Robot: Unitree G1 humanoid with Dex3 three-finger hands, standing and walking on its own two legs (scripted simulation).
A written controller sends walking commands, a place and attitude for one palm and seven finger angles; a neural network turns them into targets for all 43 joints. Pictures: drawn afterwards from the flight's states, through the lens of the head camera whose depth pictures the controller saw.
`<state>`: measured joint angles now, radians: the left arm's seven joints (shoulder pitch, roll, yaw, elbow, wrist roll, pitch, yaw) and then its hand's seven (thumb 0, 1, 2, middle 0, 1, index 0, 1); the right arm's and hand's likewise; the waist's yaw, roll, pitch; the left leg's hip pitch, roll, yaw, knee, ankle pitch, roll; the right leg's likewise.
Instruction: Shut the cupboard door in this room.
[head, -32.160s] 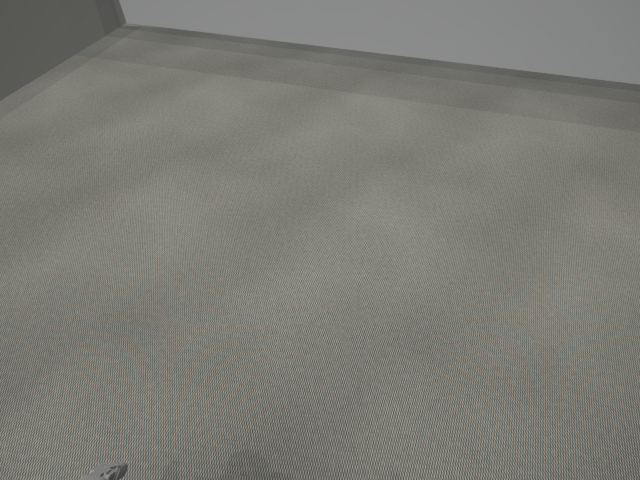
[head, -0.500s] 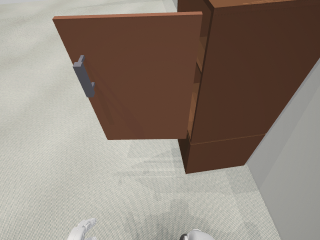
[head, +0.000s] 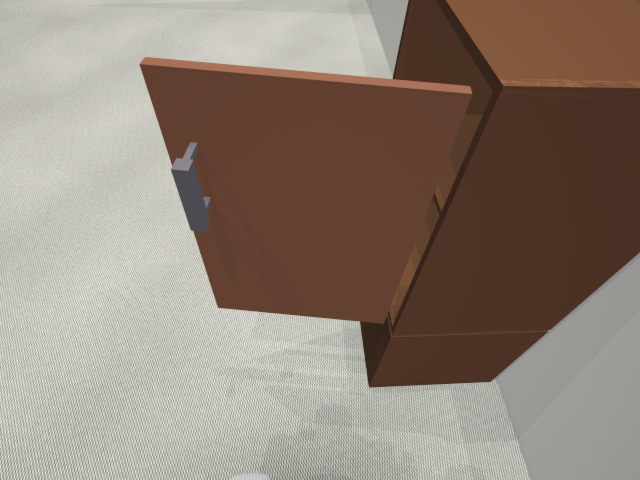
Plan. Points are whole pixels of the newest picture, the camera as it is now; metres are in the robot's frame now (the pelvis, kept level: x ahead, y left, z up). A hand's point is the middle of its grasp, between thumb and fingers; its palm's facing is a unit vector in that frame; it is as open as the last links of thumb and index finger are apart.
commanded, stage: come to a stop and stand still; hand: left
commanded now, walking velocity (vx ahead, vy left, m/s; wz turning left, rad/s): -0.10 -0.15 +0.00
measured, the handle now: (196, 187) +0.47 +0.24 +0.07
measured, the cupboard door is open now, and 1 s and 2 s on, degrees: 82 82 82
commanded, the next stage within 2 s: look again from close up in 0.70 s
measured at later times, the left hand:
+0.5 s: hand out of the picture -0.01 +0.13 -0.17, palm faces +0.00 -0.98 -0.21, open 7.4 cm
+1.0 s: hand out of the picture -0.02 +0.15 -0.18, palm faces +0.01 -0.98 -0.18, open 7.4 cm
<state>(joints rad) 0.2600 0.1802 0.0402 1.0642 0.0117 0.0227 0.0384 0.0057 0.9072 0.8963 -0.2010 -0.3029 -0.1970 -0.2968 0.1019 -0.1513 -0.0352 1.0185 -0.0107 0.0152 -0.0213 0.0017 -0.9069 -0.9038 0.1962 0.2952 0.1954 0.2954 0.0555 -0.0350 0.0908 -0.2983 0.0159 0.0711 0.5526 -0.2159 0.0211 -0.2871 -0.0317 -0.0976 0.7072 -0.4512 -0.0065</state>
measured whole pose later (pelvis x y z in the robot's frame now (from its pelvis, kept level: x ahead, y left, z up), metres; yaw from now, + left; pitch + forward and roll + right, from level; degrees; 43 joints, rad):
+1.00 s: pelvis -0.03 -0.02 +0.00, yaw -1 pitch -2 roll -1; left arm 0.30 0.13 0.00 1.07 0.02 -0.02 0.04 0.01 0.90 0.90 -0.20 -0.30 -0.20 -0.30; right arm 0.29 -0.16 -0.01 1.05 -0.02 0.00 -0.02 0.02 -0.93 -0.90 0.20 0.30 0.20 0.30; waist -0.01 0.02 0.04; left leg -0.31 0.03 0.00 0.60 -0.26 -0.01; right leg -0.17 -0.03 -0.05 0.55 -0.35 0.02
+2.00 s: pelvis -0.05 -0.04 -0.09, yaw +1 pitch +13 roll -2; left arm 0.42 0.26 0.23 -0.03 -0.35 -0.41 -0.37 0.02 0.90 0.90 -0.59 -0.73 -0.59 -0.73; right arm 0.21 -0.22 0.00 0.58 0.05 -0.28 -0.10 0.01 -0.90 -0.90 0.20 0.30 0.20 0.30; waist 0.06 0.03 -0.13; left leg -0.93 0.04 -0.08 1.18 -0.48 -0.04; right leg -0.81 0.02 -0.11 1.17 -0.58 -0.04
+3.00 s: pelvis -0.04 -0.02 -0.03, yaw +0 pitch +4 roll -1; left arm 0.34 0.26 0.17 -0.14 -0.29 -0.16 -0.21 0.02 0.90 0.90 -1.30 -1.50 -1.29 -1.49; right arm 0.28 -0.24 0.05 0.55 0.04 -0.23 -0.07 0.01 -0.90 -0.90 0.20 0.30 0.20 0.30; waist 0.02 0.04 -0.07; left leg -0.56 0.02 -0.02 0.85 -0.37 -0.01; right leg -0.46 -0.01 -0.05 0.83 -0.44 0.00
